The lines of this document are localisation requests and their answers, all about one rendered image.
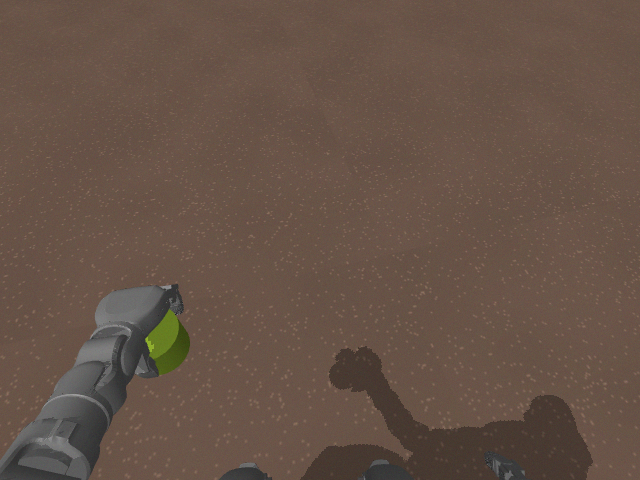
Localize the right robot hand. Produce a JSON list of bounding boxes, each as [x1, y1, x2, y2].
[[484, 451, 532, 480]]

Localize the left robot arm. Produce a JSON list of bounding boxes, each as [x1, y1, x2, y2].
[[0, 321, 145, 480]]

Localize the left robot hand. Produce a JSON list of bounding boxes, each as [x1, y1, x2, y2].
[[95, 284, 184, 378]]

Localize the tin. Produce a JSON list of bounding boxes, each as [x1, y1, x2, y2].
[[145, 309, 190, 375]]

